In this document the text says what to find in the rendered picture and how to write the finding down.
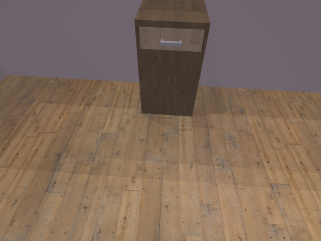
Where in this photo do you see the handle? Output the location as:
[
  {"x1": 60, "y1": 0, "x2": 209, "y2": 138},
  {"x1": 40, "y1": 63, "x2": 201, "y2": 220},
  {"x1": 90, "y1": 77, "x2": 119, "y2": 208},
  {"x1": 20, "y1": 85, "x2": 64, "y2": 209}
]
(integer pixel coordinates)
[{"x1": 160, "y1": 39, "x2": 182, "y2": 47}]

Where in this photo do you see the cabinet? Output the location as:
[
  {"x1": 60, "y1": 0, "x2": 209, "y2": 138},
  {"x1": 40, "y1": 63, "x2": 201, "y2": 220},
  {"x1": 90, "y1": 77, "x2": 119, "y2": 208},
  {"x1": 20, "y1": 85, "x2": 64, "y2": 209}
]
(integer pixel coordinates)
[{"x1": 134, "y1": 0, "x2": 211, "y2": 116}]

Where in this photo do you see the drawer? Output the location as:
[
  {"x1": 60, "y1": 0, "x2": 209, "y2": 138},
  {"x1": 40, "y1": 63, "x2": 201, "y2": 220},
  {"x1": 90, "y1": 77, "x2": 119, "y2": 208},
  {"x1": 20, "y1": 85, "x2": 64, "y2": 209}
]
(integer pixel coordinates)
[{"x1": 139, "y1": 27, "x2": 205, "y2": 52}]

